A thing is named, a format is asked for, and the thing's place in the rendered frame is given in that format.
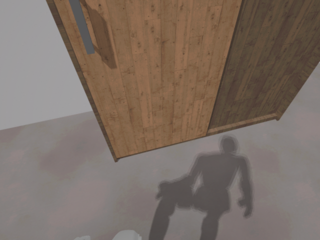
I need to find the handle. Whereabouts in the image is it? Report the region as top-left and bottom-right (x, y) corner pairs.
(69, 0), (95, 55)

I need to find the wardrobe door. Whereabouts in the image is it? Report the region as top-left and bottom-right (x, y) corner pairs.
(54, 0), (242, 158)
(208, 0), (320, 130)

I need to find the left robot thigh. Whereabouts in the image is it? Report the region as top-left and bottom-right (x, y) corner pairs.
(112, 230), (142, 240)

